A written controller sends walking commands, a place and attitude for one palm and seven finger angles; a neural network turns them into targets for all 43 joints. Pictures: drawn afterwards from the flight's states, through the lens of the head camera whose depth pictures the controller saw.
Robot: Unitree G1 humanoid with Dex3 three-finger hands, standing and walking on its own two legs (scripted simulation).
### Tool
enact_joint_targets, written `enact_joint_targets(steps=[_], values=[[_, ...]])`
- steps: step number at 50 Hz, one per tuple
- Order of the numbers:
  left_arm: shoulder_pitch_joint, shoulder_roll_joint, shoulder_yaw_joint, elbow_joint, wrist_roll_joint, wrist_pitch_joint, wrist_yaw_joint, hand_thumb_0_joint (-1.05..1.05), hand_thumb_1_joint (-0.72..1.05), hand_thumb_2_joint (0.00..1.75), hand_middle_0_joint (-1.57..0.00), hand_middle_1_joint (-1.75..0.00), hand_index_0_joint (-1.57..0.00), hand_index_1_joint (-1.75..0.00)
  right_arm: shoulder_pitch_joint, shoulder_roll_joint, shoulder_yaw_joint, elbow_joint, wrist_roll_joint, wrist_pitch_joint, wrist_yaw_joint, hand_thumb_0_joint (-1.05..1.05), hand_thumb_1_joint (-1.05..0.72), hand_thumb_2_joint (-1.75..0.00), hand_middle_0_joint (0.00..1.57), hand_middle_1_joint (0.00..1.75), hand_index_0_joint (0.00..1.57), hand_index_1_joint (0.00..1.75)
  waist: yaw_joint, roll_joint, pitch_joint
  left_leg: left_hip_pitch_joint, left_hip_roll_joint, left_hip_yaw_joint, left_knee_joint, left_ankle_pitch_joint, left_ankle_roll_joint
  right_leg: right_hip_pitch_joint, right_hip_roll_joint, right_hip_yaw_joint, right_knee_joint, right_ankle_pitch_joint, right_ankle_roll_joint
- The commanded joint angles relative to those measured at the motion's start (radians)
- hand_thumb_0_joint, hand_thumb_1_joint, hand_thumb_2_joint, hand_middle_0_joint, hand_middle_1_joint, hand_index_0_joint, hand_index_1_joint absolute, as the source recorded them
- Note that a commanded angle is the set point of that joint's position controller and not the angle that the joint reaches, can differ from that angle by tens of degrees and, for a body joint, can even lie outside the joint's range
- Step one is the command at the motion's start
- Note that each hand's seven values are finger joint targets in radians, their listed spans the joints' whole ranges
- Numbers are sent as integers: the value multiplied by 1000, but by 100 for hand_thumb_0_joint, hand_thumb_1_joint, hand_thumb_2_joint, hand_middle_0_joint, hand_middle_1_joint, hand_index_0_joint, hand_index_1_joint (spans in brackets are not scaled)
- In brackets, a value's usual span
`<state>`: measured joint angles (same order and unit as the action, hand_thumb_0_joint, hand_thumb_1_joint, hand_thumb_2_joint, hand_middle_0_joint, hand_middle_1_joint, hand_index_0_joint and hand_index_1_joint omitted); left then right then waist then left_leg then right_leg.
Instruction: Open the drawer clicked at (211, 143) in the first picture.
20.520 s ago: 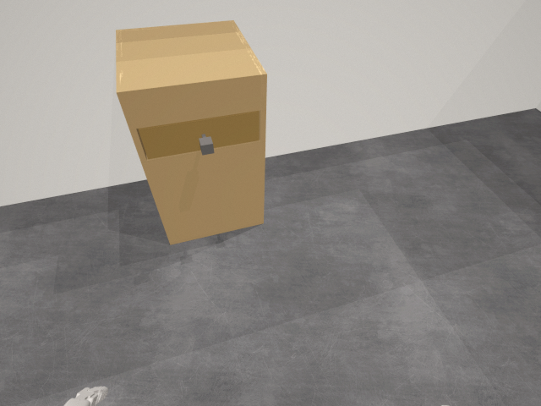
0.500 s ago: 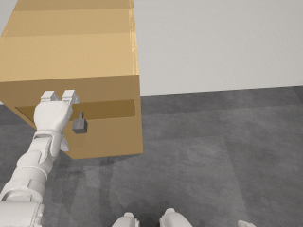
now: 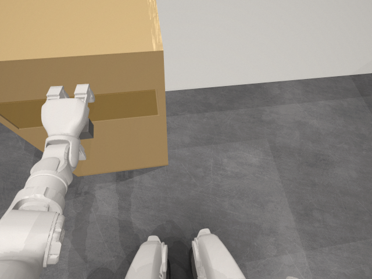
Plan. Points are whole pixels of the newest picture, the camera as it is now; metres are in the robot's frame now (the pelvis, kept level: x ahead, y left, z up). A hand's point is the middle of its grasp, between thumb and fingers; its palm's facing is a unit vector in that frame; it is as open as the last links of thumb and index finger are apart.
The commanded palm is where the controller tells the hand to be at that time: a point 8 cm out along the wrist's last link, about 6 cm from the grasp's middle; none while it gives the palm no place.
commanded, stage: move the hooked fingers above the handle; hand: left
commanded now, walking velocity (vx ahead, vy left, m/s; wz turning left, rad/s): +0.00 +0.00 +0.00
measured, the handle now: (83, 122) +0.50 +0.24 -0.10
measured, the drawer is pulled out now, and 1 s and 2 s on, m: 0.00 0.00 0.00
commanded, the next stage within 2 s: lower the fingers behind the handle in 0.96 s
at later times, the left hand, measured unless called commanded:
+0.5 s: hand (68, 127) +0.46 +0.25 -0.05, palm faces -0.05 -0.02 -1.00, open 13.8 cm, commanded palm +0.46 +0.24 +0.02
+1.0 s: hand (67, 124) +0.46 +0.25 -0.03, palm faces -0.08 -0.03 -1.00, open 13.7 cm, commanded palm +0.45 +0.24 +0.02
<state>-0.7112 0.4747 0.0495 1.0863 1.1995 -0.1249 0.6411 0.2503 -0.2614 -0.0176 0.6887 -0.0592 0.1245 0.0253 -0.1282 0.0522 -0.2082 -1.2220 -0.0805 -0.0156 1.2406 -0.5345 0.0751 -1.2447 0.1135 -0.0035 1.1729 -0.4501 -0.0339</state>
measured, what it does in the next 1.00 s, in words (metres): stands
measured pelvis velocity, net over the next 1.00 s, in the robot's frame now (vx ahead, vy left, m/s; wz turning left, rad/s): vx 0.02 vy -0.01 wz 0.01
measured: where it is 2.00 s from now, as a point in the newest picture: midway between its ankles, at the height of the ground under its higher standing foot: outside the picture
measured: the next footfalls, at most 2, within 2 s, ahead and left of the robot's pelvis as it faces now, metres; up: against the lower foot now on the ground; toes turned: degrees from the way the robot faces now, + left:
none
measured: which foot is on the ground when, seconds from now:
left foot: down 0.00-1.00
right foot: down 0.00-1.00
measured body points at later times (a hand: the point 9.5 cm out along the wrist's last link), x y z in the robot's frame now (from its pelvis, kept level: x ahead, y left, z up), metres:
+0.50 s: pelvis +0.01 +0.00 +0.00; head +0.16 +0.01 +0.42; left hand +0.46 +0.25 +0.01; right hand +0.05 -0.28 -0.12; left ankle +0.01 +0.07 -0.62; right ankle +0.04 -0.10 -0.62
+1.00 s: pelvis +0.02 -0.01 +0.02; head +0.16 +0.00 +0.44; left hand +0.46 +0.25 +0.02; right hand +0.06 -0.28 -0.11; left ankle +0.01 +0.07 -0.62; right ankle +0.04 -0.10 -0.62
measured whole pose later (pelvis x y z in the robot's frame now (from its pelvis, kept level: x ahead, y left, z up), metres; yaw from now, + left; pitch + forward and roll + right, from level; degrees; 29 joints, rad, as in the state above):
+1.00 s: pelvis +0.02 -0.01 +0.02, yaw +0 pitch +29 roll -2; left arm -0.67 0.51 0.03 1.07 1.13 -0.14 0.50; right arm 0.29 -0.26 -0.02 0.68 -0.05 0.10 0.01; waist -0.10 0.05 -0.22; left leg -1.14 -0.07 -0.03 1.17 -0.53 0.06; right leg -1.16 0.12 -0.01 1.10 -0.45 -0.05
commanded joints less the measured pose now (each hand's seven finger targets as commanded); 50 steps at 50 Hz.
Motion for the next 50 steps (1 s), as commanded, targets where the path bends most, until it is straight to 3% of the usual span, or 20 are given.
enact_joint_targets(steps=[1,6,8,9,11,14,17,19,21,23,25,27,28,31,35,36,38,41,43,50], values=[[-407,435,135,-115,-75,150,-8,0,-50,30,-30,-120,-30,-120,135,-185,-51,-78,23,-18,-14,0,-90,-90,20,30,20,30,26,50,-572,398,58,-60,-224,338,-38,393,-54,-11,-174,190,-1],[-410,350,33,-80,-99,125,-133,0,-50,30,-30,-120,-30,-120,144,-180,-39,-77,34,-41,-41,0,-90,-90,20,30,20,30,-21,29,-447,345,60,-42,-241,209,-11,387,-56,6,-234,115,1],[-392,279,-30,-57,-97,87,-180,0,-50,30,-30,-120,-30,-120,147,-173,-36,-76,35,-55,-50,0,-90,-90,20,30,20,30,-38,24,-373,321,62,-43,-237,168,-8,341,-54,7,-244,73,-5],[-406,212,-78,-65,-101,61,-201,0,-50,30,-30,-120,-30,-120,151,-165,-39,-78,36,-64,-52,0,-90,-90,20,30,20,30,-57,22,-353,328,63,-51,-235,162,-7,312,-54,6,-247,69,-8],[-391,185,-95,-75,-101,7,-224,0,-50,30,-30,-120,-30,-120,161,-166,-43,-69,30,-77,-55,0,-90,-90,20,30,20,30,-54,46,-324,332,66,-60,-215,161,-12,248,-53,1,-227,56,-15],[-399,151,-100,-125,-100,-58,-233,0,-50,30,-30,-120,-30,-120,167,-160,-53,-62,22,-80,-50,0,-90,-90,20,30,20,30,-49,87,-342,370,71,-79,-191,236,-23,184,-53,-6,-190,89,-26],[-369,304,41,-182,-78,-94,-181,0,-50,30,-30,-120,-30,-120,179,-172,-58,-65,12,-64,-48,0,-90,-90,20,30,20,30,3,113,-442,380,73,-79,-160,356,-36,208,-46,-3,-142,160,-32],[-385,307,49,-193,-59,-76,-129,0,-50,30,-30,-120,-30,-120,174,-169,-61,-62,5,-52,-43,0,-90,-90,20,30,20,30,1,113,-468,376,69,-74,-145,407,-42,223,-45,-3,-128,203,-31],[-405,258,21,-195,-42,-56,-82,0,-50,30,-30,-120,-30,-120,179,-167,-70,-54,4,-48,-31,0,-90,-90,20,30,20,30,-11,124,-455,402,77,-83,-140,422,-49,187,-44,-13,-128,197,-27],[-429,314,60,-182,-44,-24,-48,0,-50,30,-30,-120,-30,-120,178,-177,-70,-51,4,-40,-28,0,-90,-90,20,30,20,30,-15,96,-474,382,75,-77,-137,406,-46,212,-46,-8,-129,199,-22],[-480,318,59,-219,-58,-3,-38,0,-50,30,-30,-120,-30,-120,180,-177,-73,-55,5,-38,-25,0,-90,-90,20,30,20,30,-18,120,-552,434,74,-83,-143,443,-50,238,-48,-9,-127,225,-17],[-464,336,76,-229,-69,19,-36,0,-50,30,-30,-120,-30,-120,183,-175,-74,-54,7,-31,-20,0,-90,-90,20,30,20,30,-2,135,-617,479,70,-75,-152,496,-52,297,-48,-9,-131,279,-14],[-460,308,55,-226,-75,33,-41,0,-50,30,-30,-120,-30,-120,183,-172,-74,-55,8,-27,-19,0,-90,-90,20,30,20,30,-9,127,-622,492,71,-74,-157,502,-52,314,-47,-12,-138,290,-13],[-430,322,63,-195,-87,60,-63,0,-50,30,-30,-120,-30,-120,176,-172,-66,-51,11,-21,-23,0,-90,-90,20,30,20,30,-9,90,-571,473,70,-61,-173,468,-39,345,-48,-8,-165,293,-9],[-403,335,55,-198,-91,47,-99,0,-50,30,-30,-120,-30,-120,155,-161,-50,-67,17,-21,-34,0,-90,-90,20,30,20,30,-4,74,-522,405,60,-38,-199,394,-20,420,-50,16,-197,290,-8],[-364,336,62,-183,-91,41,-106,0,-50,30,-30,-120,-30,-120,150,-160,-47,-69,17,-21,-36,0,-90,-90,20,30,20,30,8,59,-486,387,59,-35,-203,379,-18,428,-50,16,-202,285,-11],[-350,312,36,-157,-83,27,-115,0,-50,30,-30,-120,-30,-120,140,-154,-42,-73,19,-25,-39,0,-90,-90,20,30,20,30,-5,47,-412,338,59,-29,-207,326,-12,413,-51,25,-218,249,-12],[-303,281,27,-158,-77,-1,-121,0,-50,30,-30,-120,-30,-120,140,-153,-47,-77,19,-31,-38,0,-90,-90,20,30,20,30,6,70,-413,359,59,-31,-203,351,-18,387,-48,23,-208,258,-17],[-308,238,-1,-149,-78,-13,-120,0,-50,30,-30,-120,-30,-120,147,-150,-52,-75,17,-36,-36,0,-90,-90,20,30,20,30,-6,53,-392,348,60,-35,-201,344,-18,367,-48,18,-208,246,-17],[-291,270,46,-175,-76,-27,-90,0,-50,30,-30,-120,-30,-120,165,-161,-69,-62,12,-30,-27,0,-90,-90,20,30,20,30,10,52,-476,386,61,-40,-178,437,-25,369,-47,17,-171,316,-16]])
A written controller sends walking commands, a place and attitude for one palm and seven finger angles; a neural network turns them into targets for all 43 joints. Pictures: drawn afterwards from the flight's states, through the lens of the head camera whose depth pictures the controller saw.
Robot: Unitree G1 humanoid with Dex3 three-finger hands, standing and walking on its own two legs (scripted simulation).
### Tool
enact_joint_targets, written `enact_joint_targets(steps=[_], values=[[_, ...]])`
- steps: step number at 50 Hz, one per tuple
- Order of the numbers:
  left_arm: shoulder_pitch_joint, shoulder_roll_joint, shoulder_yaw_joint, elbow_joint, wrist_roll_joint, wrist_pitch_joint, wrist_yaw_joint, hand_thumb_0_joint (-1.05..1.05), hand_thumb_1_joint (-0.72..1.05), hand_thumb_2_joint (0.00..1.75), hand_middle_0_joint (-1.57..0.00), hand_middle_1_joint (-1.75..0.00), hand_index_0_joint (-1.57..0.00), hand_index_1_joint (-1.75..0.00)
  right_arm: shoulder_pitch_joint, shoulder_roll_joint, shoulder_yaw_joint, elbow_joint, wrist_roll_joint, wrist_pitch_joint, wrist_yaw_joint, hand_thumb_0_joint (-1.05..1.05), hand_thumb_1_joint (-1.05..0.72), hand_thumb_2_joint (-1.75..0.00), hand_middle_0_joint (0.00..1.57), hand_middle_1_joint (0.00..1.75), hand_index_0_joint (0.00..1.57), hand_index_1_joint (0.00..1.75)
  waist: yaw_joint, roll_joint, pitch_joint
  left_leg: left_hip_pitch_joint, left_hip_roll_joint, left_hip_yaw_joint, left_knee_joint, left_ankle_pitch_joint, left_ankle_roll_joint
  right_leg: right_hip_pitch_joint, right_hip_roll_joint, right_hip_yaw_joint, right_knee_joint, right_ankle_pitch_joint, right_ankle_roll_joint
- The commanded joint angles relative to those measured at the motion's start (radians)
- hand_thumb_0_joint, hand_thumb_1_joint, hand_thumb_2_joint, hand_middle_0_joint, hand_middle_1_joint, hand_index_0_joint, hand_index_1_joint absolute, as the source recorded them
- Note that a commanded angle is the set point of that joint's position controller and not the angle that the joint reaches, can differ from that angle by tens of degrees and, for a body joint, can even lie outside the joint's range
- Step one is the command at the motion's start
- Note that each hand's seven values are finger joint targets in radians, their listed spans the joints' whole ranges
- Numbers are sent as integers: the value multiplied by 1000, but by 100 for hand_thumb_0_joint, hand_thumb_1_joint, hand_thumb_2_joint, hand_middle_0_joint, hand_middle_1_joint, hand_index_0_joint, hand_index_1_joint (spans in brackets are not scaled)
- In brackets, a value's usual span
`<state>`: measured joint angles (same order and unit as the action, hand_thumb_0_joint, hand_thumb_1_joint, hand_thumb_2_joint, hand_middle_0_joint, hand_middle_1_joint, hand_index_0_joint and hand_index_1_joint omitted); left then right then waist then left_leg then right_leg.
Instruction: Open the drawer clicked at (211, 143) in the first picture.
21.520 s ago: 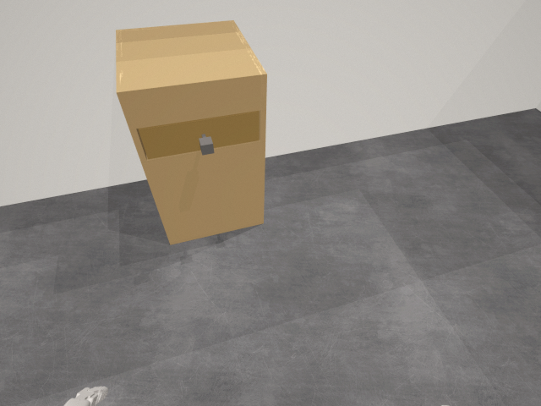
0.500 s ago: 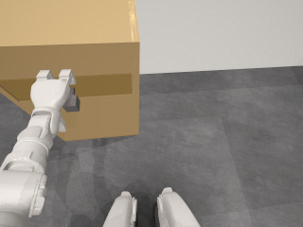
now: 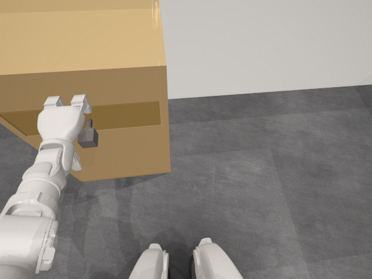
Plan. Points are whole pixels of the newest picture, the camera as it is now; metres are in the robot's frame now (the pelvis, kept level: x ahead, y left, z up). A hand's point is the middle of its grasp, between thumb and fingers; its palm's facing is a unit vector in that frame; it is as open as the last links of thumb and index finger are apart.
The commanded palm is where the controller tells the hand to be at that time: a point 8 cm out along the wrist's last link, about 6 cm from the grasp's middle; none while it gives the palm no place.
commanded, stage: lower the fingers behind the handle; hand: left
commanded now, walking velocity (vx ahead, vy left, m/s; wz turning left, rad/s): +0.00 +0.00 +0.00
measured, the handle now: (88, 131) +0.49 +0.25 -0.11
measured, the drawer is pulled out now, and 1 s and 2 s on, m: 0.00 0.00 0.00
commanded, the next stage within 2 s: lift the fingers back up to retry in 1.66 s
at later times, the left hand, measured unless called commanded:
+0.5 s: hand (76, 137) +0.45 +0.26 -0.07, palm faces -0.03 -0.03 -1.00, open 13.7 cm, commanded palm +0.44 +0.25 -0.02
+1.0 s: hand (78, 138) +0.45 +0.26 -0.08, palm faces +0.02 +0.02 -1.00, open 13.9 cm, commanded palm +0.44 +0.25 -0.06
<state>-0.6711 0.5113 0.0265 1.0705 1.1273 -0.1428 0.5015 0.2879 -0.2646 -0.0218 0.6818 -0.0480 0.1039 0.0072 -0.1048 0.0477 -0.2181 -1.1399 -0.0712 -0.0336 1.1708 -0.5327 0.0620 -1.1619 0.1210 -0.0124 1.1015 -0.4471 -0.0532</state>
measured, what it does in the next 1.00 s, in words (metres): lowers itself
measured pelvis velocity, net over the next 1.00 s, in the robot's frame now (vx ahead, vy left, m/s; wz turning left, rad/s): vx -0.06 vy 0.00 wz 0.01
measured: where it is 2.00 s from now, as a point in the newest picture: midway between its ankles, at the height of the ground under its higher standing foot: outside the picture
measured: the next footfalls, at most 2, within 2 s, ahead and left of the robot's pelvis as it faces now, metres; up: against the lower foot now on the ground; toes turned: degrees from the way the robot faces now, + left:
none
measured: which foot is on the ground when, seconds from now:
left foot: down 0.00-1.00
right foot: down 0.00-1.00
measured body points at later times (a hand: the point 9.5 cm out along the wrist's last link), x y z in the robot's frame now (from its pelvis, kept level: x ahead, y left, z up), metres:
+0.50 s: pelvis -0.01 +0.00 -0.02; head +0.14 +0.02 +0.40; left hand +0.44 +0.26 -0.01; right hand +0.05 -0.27 -0.15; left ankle -0.01 +0.08 -0.64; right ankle +0.02 -0.09 -0.64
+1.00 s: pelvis -0.06 +0.00 -0.06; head +0.10 +0.02 +0.36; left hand +0.44 +0.25 -0.02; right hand +0.00 -0.27 -0.18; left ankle -0.01 +0.08 -0.64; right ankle +0.02 -0.09 -0.64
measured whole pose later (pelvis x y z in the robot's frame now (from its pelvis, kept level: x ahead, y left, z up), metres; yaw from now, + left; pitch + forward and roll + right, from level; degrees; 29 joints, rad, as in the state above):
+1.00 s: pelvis -0.06 +0.00 -0.06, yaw +0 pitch +32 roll -3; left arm -0.91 0.56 -0.03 1.22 1.13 -0.07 0.54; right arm 0.28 -0.27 0.04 0.67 -0.03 0.05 0.00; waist -0.15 0.04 -0.24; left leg -1.45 -0.08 -0.04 1.44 -0.54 0.06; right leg -1.46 0.10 -0.06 1.36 -0.46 -0.06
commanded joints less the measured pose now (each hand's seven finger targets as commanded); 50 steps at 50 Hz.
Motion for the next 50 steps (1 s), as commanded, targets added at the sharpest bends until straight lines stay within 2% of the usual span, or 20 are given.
enact_joint_targets(steps=[1,5,8,9,12,15,17,19,22,23,25,28,31,34,35,39,42,46,47,50], values=[[-323,240,74,-153,-7,-2,55,0,-50,30,-30,-120,-30,-120,125,-160,-64,-54,-1,-5,-9,0,-90,-90,20,30,20,30,-12,45,-455,288,52,-17,-106,421,-11,296,-54,28,-101,310,4],[-351,233,62,-153,1,12,65,0,-50,30,-30,-120,-30,-120,126,-161,-65,-48,-1,-3,-6,0,-90,-90,20,30,20,30,-19,79,-465,301,52,-21,-101,430,-14,267,-55,25,-93,306,5],[-381,238,61,-162,7,6,69,0,-50,30,-30,-120,-30,-120,121,-162,-65,-47,-4,-5,-9,0,-90,-90,20,30,20,30,-28,68,-472,294,55,-26,-87,421,-13,250,-55,22,-81,294,4],[-391,224,57,-181,2,-1,68,0,-50,30,-30,-120,-30,-120,118,-160,-66,-48,-7,-8,-7,0,-90,-90,20,30,20,30,-27,98,-491,314,55,-33,-84,441,-17,231,-55,20,-72,297,2],[-359,263,90,-172,9,-7,78,0,-50,30,-30,-120,-30,-120,117,-165,-65,-47,-10,-5,-7,0,-90,-90,20,30,20,30,-14,89,-518,316,57,-33,-70,453,-19,227,-51,18,-55,297,3],[-356,218,59,-129,8,7,83,0,-50,30,-30,-120,-30,-120,123,-162,-64,-38,-10,-8,-2,0,-90,-90,20,30,20,30,-30,77,-477,285,57,-34,-60,434,-17,201,-50,14,-51,288,6],[-352,265,90,-119,13,14,87,0,-50,30,-30,-120,-30,-120,118,-168,-59,-42,-10,-5,-2,0,-90,-90,20,30,20,30,-20,66,-465,253,56,-33,-54,419,-18,202,-51,14,-40,282,4],[-363,219,60,-100,5,26,86,0,-50,30,-30,-120,-30,-120,119,-163,-60,-41,-10,-6,2,0,-90,-90,20,30,20,30,-33,61,-457,243,53,-33,-49,406,-16,192,-52,9,-39,275,4],[-370,238,61,-52,17,44,86,0,-50,30,-30,-120,-30,-120,120,-170,-55,-41,-8,-7,1,0,-90,-90,20,30,20,30,-40,43,-426,193,54,-32,-39,344,-12,163,-52,7,-35,222,7],[-391,214,33,-45,17,50,84,0,-50,30,-30,-120,-30,-120,121,-167,-52,-42,-7,-9,2,0,-90,-90,20,30,20,30,-51,46,-411,180,52,-31,-37,327,-11,156,-52,6,-37,210,6],[-411,244,48,-35,21,57,79,0,-50,30,-30,-120,-30,-120,124,-172,-49,-42,-6,-12,2,0,-90,-90,20,30,20,30,-50,48,-423,168,51,-32,-31,314,-10,146,-52,5,-26,196,7],[-411,236,33,-1,22,75,71,0,-50,30,-30,-120,-30,-120,121,-173,-44,-48,-3,-16,1,0,-90,-90,20,30,20,30,-52,37,-406,121,47,-27,-21,253,-6,135,-53,5,-26,147,6],[-450,210,-2,36,22,91,59,0,-50,30,-30,-120,-30,-120,125,-173,-38,-47,0,-20,1,0,-90,-90,20,30,20,30,-72,56,-372,94,47,-30,-11,203,-5,81,-52,-1,-20,93,6],[-461,232,9,61,14,101,46,0,-50,30,-30,-120,-30,-120,124,-176,-32,-52,3,-29,-2,0,-90,-90,20,30,20,30,-77,20,-374,44,43,-33,1,156,0,83,-53,3,-13,60,6],[-479,222,-11,62,18,102,41,0,-50,30,-30,-120,-30,-120,127,-175,-30,-55,6,-32,-3,0,-90,-90,20,30,20,30,-80,43,-380,31,41,-29,7,133,1,69,-53,4,-8,35,8],[-509,264,-2,111,10,118,21,0,-50,30,-30,-120,-30,-120,121,-178,-18,-55,10,-48,-11,0,-90,-90,20,30,20,30,-96,-1,-325,-90,34,-13,34,23,13,60,-58,20,-12,-57,13],[-500,293,-1,125,18,125,5,0,-50,30,-30,-120,-30,-120,122,-181,-8,-67,17,-56,-15,0,-90,-90,20,30,20,30,-82,18,-333,-130,27,-4,46,-21,13,54,-60,28,-4,-111,11],[-507,244,-40,137,17,135,-14,0,-50,30,-30,-120,-30,-120,127,-183,-9,-70,23,-68,-18,0,-90,-90,20,30,20,30,-96,26,-328,-130,30,-15,56,-60,12,-11,-59,16,16,-141,11],[-511,280,-14,135,12,134,-16,0,-50,30,-30,-120,-30,-120,130,-186,-5,-70,23,-71,-21,0,-90,-90,20,30,20,30,-92,2,-330,-152,30,-15,61,-67,14,-1,-61,17,21,-151,13],[-526,280,-31,134,8,135,-39,0,-50,30,-30,-120,-30,-120,133,-185,0,-76,25,-79,-26,0,-90,-90,20,30,20,30,-95,18,-336,-184,29,-11,72,-91,14,-8,-64,22,30,-174,14]])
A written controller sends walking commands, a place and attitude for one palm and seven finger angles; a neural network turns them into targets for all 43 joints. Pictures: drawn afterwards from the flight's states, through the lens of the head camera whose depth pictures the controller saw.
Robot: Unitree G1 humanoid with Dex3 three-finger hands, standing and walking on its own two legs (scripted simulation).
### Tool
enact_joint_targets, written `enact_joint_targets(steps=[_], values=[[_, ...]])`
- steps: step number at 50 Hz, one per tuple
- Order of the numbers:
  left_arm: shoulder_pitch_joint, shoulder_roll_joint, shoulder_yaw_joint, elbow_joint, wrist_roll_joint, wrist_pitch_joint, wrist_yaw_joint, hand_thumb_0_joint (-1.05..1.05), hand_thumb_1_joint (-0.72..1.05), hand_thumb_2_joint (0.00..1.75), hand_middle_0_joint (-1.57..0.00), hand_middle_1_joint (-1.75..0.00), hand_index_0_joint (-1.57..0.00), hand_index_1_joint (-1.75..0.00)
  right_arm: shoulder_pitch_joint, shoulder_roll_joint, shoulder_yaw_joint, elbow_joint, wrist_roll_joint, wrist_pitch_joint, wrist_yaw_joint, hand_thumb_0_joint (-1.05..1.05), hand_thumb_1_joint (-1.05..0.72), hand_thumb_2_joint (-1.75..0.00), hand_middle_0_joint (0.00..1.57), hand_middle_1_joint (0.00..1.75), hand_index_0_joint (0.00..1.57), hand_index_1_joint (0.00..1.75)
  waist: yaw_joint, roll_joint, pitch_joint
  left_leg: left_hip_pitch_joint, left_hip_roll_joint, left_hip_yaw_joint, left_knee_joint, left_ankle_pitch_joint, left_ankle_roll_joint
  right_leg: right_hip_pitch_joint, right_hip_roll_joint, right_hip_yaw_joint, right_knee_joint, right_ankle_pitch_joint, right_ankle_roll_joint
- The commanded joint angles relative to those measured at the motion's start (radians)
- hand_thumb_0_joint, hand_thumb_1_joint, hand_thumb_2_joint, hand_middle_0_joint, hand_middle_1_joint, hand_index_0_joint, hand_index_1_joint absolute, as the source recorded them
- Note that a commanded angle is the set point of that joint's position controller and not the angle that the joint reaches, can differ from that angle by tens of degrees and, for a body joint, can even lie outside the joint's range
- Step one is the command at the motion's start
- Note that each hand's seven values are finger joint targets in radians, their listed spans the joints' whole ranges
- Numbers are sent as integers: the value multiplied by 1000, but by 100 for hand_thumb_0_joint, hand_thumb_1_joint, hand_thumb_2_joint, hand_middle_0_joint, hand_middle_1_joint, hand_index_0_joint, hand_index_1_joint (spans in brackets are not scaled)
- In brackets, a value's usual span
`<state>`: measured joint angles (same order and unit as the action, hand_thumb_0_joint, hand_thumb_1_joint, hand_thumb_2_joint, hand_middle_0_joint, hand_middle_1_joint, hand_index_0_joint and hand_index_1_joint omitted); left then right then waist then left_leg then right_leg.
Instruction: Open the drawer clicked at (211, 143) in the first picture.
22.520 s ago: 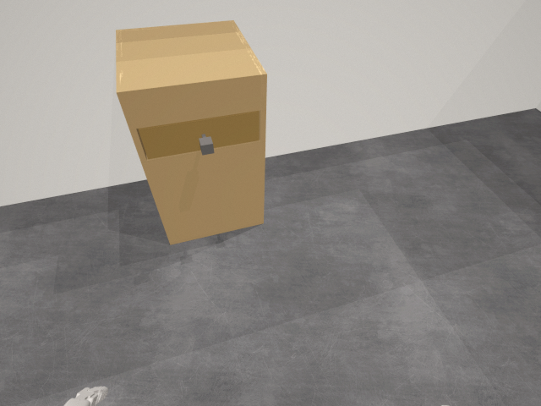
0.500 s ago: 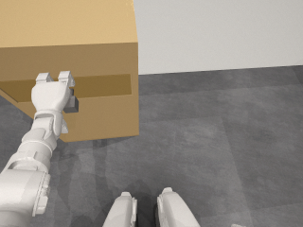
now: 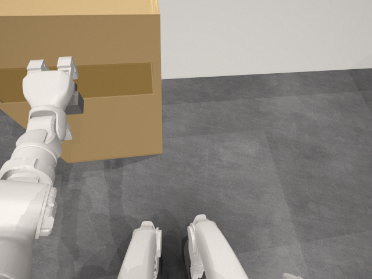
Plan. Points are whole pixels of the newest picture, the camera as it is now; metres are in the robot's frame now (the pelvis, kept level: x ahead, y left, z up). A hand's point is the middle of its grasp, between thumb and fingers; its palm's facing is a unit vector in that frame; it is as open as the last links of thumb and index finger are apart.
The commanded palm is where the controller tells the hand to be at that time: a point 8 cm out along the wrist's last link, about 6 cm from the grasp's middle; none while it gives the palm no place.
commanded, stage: lower the fingers behind the handle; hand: left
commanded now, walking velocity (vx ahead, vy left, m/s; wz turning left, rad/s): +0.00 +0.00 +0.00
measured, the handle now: (72, 96) +0.54 +0.25 -0.05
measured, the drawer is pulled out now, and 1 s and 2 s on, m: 0.00 0.00 0.00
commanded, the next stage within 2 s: lift the fingers back up to retry in 0.66 s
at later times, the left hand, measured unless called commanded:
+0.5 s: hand (60, 107) +0.51 +0.27 -0.04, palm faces +0.02 +0.02 -1.00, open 13.4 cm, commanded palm +0.50 +0.24 -0.01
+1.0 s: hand (58, 107) +0.50 +0.27 -0.03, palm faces -0.06 +0.00 -1.00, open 13.6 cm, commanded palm +0.50 +0.25 +0.02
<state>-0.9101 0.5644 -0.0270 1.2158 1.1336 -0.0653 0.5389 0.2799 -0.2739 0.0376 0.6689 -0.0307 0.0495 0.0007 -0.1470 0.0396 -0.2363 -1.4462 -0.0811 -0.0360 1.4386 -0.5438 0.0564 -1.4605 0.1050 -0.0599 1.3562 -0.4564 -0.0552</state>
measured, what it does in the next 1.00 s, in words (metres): stands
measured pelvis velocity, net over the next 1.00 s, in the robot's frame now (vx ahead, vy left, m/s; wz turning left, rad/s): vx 0.00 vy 0.00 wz -0.01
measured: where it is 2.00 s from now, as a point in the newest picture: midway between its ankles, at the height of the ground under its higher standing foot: outside the picture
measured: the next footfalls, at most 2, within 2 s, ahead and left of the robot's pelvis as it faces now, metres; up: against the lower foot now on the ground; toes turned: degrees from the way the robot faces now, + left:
none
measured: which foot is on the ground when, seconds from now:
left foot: down 0.00-1.00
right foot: down 0.00-1.00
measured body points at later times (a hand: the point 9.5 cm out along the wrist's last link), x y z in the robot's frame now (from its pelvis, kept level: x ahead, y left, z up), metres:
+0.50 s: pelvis -0.01 +0.00 -0.03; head +0.16 +0.03 +0.38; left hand +0.50 +0.26 +0.01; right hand +0.04 -0.26 -0.16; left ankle +0.05 +0.08 -0.58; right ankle +0.08 -0.09 -0.58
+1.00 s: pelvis +0.00 +0.00 -0.01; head +0.18 +0.02 +0.41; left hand +0.50 +0.27 +0.02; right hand +0.05 -0.27 -0.13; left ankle +0.05 +0.08 -0.58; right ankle +0.08 -0.09 -0.58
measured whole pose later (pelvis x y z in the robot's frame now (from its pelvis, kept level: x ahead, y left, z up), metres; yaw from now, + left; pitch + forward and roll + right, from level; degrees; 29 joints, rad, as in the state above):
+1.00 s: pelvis +0.00 +0.00 -0.01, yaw -1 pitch +33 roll -4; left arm -0.84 0.61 0.00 1.05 1.10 -0.09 0.41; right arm 0.28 -0.26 0.03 0.66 -0.02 0.05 -0.02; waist -0.13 0.05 -0.21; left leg -1.49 -0.07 -0.03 1.48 -0.56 0.06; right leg -1.51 0.10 -0.07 1.39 -0.47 -0.05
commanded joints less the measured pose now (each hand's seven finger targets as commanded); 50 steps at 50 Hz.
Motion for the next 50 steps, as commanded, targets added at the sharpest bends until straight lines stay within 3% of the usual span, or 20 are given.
enact_joint_targets(steps=[1,4,7,10,13,15,16,18,21,25,28,30,32,33,36,38,41,42,45,50], values=[[-271,227,25,-3,0,60,-82,0,-50,30,-30,-120,-30,-120,141,-176,-59,-63,9,-27,-21,0,-90,-90,20,30,20,30,-48,26,-312,119,39,-7,-195,-93,19,282,-48,69,-224,-178,14],[-289,239,22,16,-3,60,-100,0,-50,30,-30,-120,-30,-120,139,-177,-51,-65,12,-37,-29,0,-90,-90,20,30,20,30,-65,-24,-291,69,38,-5,-177,-127,25,269,-51,74,-223,-219,18],[-325,247,21,-45,-12,26,-123,0,-50,30,-30,-120,-30,-120,139,-176,-53,-72,11,-55,-37,0,-90,-90,20,30,20,30,-66,17,-300,48,42,-10,-152,-153,23,225,-50,75,-194,-240,14],[-366,303,58,-145,-9,-51,-127,0,-50,30,-30,-120,-30,-120,159,-175,-61,-62,3,-70,-39,0,-90,-90,20,30,20,30,-57,78,-423,70,43,-13,-119,-113,22,230,-48,73,-137,-185,13],[-289,222,18,-77,18,-40,-119,0,-50,30,-30,-120,-30,-120,166,-177,-61,-55,0,-68,-34,0,-90,-90,20,30,20,30,-61,56,-330,81,52,-42,-118,-115,13,120,-43,43,-111,-173,8],[-311,202,13,-108,6,-33,-102,0,-50,30,-30,-120,-30,-120,174,-182,-68,-54,-1,-63,-28,0,-90,-90,20,30,20,30,-63,77,-357,119,56,-55,-123,-104,10,97,-46,35,-102,-157,10],[-297,230,37,-109,9,-19,-94,0,-50,30,-30,-120,-30,-120,180,-185,-70,-53,1,-58,-27,0,-90,-90,20,30,20,30,-49,69,-379,124,57,-56,-125,-100,9,108,-45,36,-100,-154,9],[-328,211,16,-119,4,13,-87,0,-50,30,-30,-120,-30,-120,186,-184,-69,-49,3,-49,-26,0,-90,-90,20,30,20,30,-61,72,-391,142,57,-58,-130,-81,7,117,-44,33,-103,-138,11],[-324,220,21,-113,0,51,-91,0,-50,30,-30,-120,-30,-120,192,-185,-67,-48,9,-38,-25,0,-90,-90,20,30,20,30,-52,91,-388,177,61,-70,-155,-72,0,121,-46,23,-104,-126,11],[-354,215,7,-136,-11,78,-117,0,-50,30,-30,-120,-30,-120,193,-180,-62,-47,14,-30,-29,0,-90,-90,20,30,20,30,-63,91,-417,198,61,-57,-159,-36,5,163,-48,25,-118,-99,15],[-311,222,12,-121,-10,75,-139,0,-50,30,-30,-120,-30,-120,181,-173,-56,-52,16,-24,-35,0,-90,-90,20,30,20,30,-56,48,-377,168,58,-45,-161,-47,10,194,-45,31,-138,-116,15],[-326,188,-16,-121,-10,58,-151,0,-50,30,-30,-120,-30,-120,171,-169,-55,-52,15,-28,-39,0,-90,-90,20,30,20,30,-75,56,-342,159,59,-44,-157,-65,13,166,-47,33,-142,-125,15],[-319,190,-14,-127,-11,36,-154,0,-50,30,-30,-120,-30,-120,167,-167,-54,-53,12,-34,-39,0,-90,-90,20,30,20,30,-71,65,-323,137,57,-36,-150,-80,16,163,-48,36,-140,-135,12],[-299,216,9,-128,-9,24,-154,0,-50,30,-30,-120,-30,-120,165,-167,-53,-55,10,-35,-40,0,-90,-90,20,30,20,30,-55,67,-333,126,56,-32,-146,-74,15,176,-47,39,-137,-136,9],[-265,205,7,-110,-13,-3,-155,0,-50,30,-30,-120,-30,-120,157,-164,-54,-66,8,-36,-43,0,-90,-90,20,30,20,30,-60,22,-299,83,52,-19,-129,-71,21,189,-45,51,-148,-143,11],[-283,204,4,-126,-12,-20,-151,0,-50,30,-30,-120,-30,-120,158,-164,-57,-62,6,-39,-41,0,-90,-90,20,30,20,30,-62,41,-309,79,52,-17,-120,-65,21,183,-45,52,-140,-137,9],[-289,281,64,-196,-14,-31,-133,0,-50,30,-30,-120,-30,-120,168,-169,-62,-71,7,-31,-39,0,-90,-90,20,30,20,30,-25,94,-395,141,51,-18,-141,-12,14,237,-42,55,-141,-102,5],[-316,268,52,-232,-15,-32,-127,0,-50,30,-30,-120,-30,-120,173,-170,-65,-71,7,-28,-39,0,-90,-90,20,30,20,30,-33,96,-434,182,53,-25,-147,19,13,247,-41,53,-140,-75,7],[-313,258,66,-303,-28,-29,-109,0,-50,30,-30,-120,-30,-120,179,-171,-77,-70,8,-18,-33,0,-90,-90,20,30,20,30,-18,142,-502,306,61,-44,-181,92,2,265,-41,43,-153,-22,10],[-332,290,97,-366,-50,-29,-100,0,-50,30,-30,-120,-30,-120,177,-166,-81,-57,12,-4,-35,0,-90,-90,20,30,20,30,-13,123,-543,387,66,-47,-229,142,6,354,-39,44,-202,19,15]])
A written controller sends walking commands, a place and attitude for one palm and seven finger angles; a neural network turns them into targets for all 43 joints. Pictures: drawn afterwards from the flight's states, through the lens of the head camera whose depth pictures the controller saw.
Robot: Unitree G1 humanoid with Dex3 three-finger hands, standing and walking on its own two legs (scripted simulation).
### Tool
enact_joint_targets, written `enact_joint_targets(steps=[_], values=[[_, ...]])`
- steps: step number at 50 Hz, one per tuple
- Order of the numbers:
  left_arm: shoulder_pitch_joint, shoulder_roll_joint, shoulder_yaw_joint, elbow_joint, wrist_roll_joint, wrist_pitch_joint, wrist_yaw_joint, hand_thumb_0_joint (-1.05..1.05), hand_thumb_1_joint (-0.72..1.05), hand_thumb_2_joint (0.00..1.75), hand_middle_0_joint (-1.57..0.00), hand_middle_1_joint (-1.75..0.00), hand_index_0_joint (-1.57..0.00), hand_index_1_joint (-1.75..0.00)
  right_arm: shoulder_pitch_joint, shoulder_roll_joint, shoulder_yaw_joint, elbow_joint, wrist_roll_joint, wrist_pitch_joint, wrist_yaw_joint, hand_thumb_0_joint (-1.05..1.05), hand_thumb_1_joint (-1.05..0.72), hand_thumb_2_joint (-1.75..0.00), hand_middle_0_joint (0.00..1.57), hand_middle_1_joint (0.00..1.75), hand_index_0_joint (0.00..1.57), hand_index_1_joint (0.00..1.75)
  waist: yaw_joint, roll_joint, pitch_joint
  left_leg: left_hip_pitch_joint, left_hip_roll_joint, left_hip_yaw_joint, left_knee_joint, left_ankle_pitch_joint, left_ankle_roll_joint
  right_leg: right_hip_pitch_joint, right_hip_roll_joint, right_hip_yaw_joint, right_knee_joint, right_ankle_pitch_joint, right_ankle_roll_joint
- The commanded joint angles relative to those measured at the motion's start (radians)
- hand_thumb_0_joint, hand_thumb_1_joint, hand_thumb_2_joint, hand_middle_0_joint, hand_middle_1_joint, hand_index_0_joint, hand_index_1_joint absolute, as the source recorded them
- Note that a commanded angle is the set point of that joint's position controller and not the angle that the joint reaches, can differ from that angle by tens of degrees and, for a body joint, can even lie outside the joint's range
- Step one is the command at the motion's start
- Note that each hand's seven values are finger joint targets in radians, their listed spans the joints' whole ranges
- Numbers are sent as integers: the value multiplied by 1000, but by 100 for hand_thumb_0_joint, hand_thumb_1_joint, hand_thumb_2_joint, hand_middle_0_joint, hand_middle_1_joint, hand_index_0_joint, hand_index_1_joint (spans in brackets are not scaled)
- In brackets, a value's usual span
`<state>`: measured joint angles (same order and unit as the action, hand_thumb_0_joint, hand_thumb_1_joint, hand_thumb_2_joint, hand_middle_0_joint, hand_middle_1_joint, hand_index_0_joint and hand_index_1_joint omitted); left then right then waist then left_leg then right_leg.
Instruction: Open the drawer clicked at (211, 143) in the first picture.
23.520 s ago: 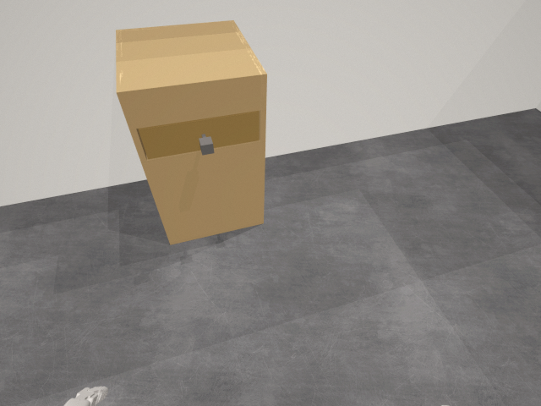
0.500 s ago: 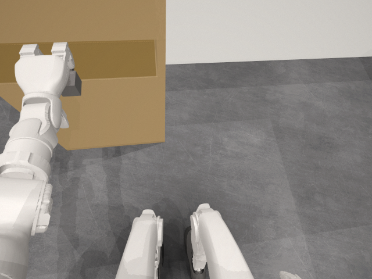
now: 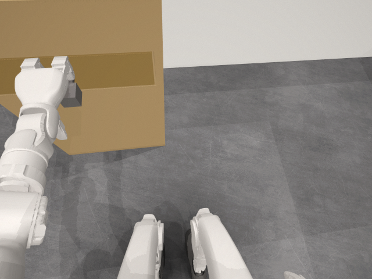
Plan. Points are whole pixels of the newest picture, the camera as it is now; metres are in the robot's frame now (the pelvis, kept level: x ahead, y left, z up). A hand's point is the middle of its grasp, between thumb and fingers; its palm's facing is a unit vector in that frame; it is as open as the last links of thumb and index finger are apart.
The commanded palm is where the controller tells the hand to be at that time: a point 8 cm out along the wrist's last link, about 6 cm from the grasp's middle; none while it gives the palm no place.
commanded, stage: lift the fingers back up to retry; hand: left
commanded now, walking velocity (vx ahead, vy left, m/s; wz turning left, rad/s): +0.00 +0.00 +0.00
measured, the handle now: (70, 88) +0.54 +0.25 -0.04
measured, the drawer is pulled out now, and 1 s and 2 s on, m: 0.00 0.00 0.00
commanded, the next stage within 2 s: re-aim the fingers above the handle in 0.54 s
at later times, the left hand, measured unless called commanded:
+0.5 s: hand (47, 87) +0.50 +0.27 +0.02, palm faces -0.06 -0.06 -1.00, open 13.7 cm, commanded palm +0.49 +0.26 +0.08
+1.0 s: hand (48, 88) +0.50 +0.27 +0.02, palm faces -0.07 -0.04 -1.00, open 13.8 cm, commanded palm +0.50 +0.25 +0.08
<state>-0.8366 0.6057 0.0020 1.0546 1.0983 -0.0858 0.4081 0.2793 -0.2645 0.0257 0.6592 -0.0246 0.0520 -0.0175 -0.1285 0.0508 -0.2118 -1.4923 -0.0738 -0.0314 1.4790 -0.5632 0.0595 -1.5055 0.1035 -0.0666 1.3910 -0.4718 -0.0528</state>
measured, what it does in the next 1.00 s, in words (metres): rises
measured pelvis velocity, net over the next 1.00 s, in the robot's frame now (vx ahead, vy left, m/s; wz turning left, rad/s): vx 0.06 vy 0.01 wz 0.00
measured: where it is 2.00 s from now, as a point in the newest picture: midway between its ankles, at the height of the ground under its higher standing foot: (176, 271)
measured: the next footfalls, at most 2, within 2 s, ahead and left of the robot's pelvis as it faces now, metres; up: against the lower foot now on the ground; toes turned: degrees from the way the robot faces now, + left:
none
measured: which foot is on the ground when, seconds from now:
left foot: down 0.00-1.00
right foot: down 0.00-1.00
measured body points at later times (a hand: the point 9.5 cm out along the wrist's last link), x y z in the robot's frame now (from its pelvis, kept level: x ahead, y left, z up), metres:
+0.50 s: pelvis +0.06 +0.01 +0.07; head +0.20 +0.03 +0.50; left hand +0.50 +0.27 +0.07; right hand +0.11 -0.26 -0.05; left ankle +0.05 +0.08 -0.57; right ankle +0.08 -0.09 -0.57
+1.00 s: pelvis +0.06 +0.01 +0.07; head +0.20 +0.03 +0.50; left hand +0.50 +0.26 +0.07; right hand +0.11 -0.26 -0.06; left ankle +0.05 +0.08 -0.57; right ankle +0.08 -0.09 -0.57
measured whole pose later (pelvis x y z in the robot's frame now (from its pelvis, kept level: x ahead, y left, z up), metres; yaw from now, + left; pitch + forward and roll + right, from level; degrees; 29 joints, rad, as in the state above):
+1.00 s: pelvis +0.06 +0.01 +0.07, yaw +0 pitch +29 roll -3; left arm -0.66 0.49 0.02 1.07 1.12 -0.12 0.53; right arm 0.27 -0.25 -0.02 0.68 -0.05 0.14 0.02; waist -0.10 0.05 -0.21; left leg -1.13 -0.07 -0.02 1.18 -0.55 0.08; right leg -1.15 0.11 -0.02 1.10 -0.46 -0.04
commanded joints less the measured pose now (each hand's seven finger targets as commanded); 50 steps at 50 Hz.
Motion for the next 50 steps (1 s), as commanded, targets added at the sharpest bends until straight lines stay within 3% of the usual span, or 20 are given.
enact_joint_targets(steps=[1,2,4,5,8,12,20,23,25,26,27,28,30,32,35,38,44,46,48,50], values=[[-386,257,78,-202,-15,-10,31,0,-50,30,-30,-120,-30,-120,178,-173,-69,-47,6,-5,-17,0,-90,-90,20,30,20,30,-24,105,-567,437,57,-47,-278,170,4,428,-37,53,-250,42,11],[-397,247,68,-213,-19,-17,31,0,-50,30,-30,-120,-30,-120,174,-170,-70,-43,6,-6,-18,0,-90,-90,20,30,20,30,-31,100,-563,445,57,-44,-286,178,7,446,-37,58,-265,52,13],[-394,288,104,-242,-11,-40,37,0,-50,30,-30,-120,-30,-120,169,-170,-70,-39,3,-5,-22,0,-90,-90,20,30,20,30,-20,105,-575,478,60,-44,-300,220,6,473,-38,61,-276,87,10],[-386,284,104,-256,-9,-52,42,0,-50,30,-30,-120,-30,-120,170,-167,-71,-40,2,-4,-21,0,-90,-90,20,30,20,30,-12,137,-582,508,59,-44,-309,255,2,481,-37,60,-279,112,8],[-315,269,124,-287,-12,-88,64,0,-50,30,-30,-120,-30,-120,161,-162,-80,-37,-4,3,-17,0,-90,-90,20,30,20,30,4,137,-585,586,63,-43,-330,353,-3,518,-36,59,-301,194,5],[-258,231,126,-271,-7,-105,107,0,-50,30,-30,-120,-30,-120,156,-160,-90,-25,-11,17,-6,0,-90,-90,20,30,20,30,8,135,-516,637,68,-46,-363,426,-13,522,-36,53,-329,249,2],[-154,163,119,-237,-3,-64,168,0,-50,30,-30,-120,-30,-120,157,-159,-109,-17,-20,52,19,0,-90,-90,20,30,20,30,23,109,-511,774,71,-42,-416,603,-29,601,-31,49,-373,382,5],[-120,132,98,-176,-7,-41,166,0,-50,30,-30,-120,-30,-120,150,-162,-108,-19,-19,62,22,0,-90,-90,20,30,20,30,17,50,-437,716,68,-33,-430,548,-18,630,-33,52,-394,383,4],[-115,151,108,-180,4,-43,162,0,-50,30,-30,-120,-30,-120,147,-164,-108,-23,-19,66,23,0,-90,-90,20,30,20,30,27,76,-458,745,67,-37,-437,587,-24,631,-32,57,-387,402,3],[-121,121,86,-174,0,-41,160,0,-50,30,-30,-120,-30,-120,140,-163,-110,-25,-20,69,24,0,-90,-90,20,30,20,30,19,72,-442,738,67,-29,-432,569,-22,630,-32,58,-396,397,3],[-123,154,109,-185,11,-44,163,0,-50,30,-30,-120,-30,-120,140,-166,-109,-27,-20,71,23,0,-90,-90,20,30,20,30,28,83,-454,747,68,-34,-437,588,-25,629,-32,57,-389,401,2],[-119,110,76,-175,11,-43,162,0,-50,30,-30,-120,-30,-120,133,-161,-111,-30,-21,73,24,0,-90,-90,20,30,20,30,16,77,-439,746,67,-29,-433,576,-22,623,-31,58,-397,396,2],[-132,138,98,-185,21,-51,165,0,-50,30,-30,-120,-30,-120,133,-165,-113,-31,-23,75,23,0,-90,-90,20,30,20,30,21,80,-457,774,73,-46,-433,616,-31,602,-31,56,-382,394,4],[-133,105,80,-187,21,-51,167,0,-50,30,-30,-120,-30,-120,129,-161,-116,-34,-23,77,24,0,-90,-90,20,30,20,30,17,87,-468,786,74,-45,-426,618,-33,590,-31,54,-383,388,4],[-121,113,92,-177,22,-50,170,0,-50,30,-30,-120,-30,-120,127,-164,-117,-36,-26,80,25,0,-90,-90,20,30,20,30,23,89,-476,807,78,-57,-428,641,-41,575,-29,47,-373,376,4],[-149,113,84,-166,22,-44,172,0,-50,30,-30,-120,-30,-120,122,-166,-115,-36,-24,81,24,0,-90,-90,20,30,20,30,13,65,-459,767,74,-51,-425,562,-36,580,-30,48,-381,343,3],[-181,125,88,-182,18,-42,168,0,-50,30,-30,-120,-30,-120,123,-167,-113,-35,-24,78,21,0,-90,-90,20,30,20,30,14,88,-484,774,72,-57,-430,562,-38,579,-30,47,-375,337,1],[-185,86,60,-167,17,-39,165,0,-50,30,-30,-120,-30,-120,126,-164,-114,-31,-23,78,22,0,-90,-90,20,30,20,30,9,94,-466,776,72,-55,-430,537,-38,564,-28,43,-382,312,1],[-180,143,95,-152,21,-36,164,0,-50,30,-30,-120,-30,-120,124,-171,-109,-30,-21,77,19,0,-90,-90,20,30,20,30,14,65,-455,735,69,-50,-433,497,-30,583,-28,50,-385,302,1],[-197,141,89,-147,19,-36,161,0,-50,30,-30,-120,-30,-120,126,-169,-108,-30,-21,73,17,0,-90,-90,20,30,20,30,10,80,-460,726,65,-48,-434,474,-27,579,-29,50,-385,289,2]])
